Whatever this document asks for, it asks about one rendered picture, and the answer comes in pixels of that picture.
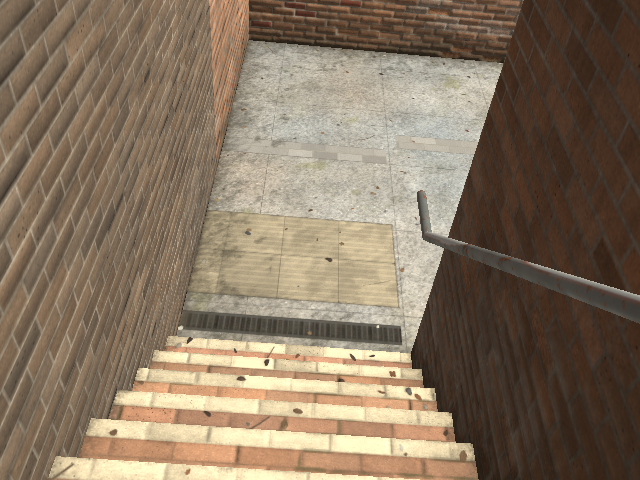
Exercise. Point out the stairs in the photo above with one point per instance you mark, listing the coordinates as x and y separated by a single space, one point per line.
210 409

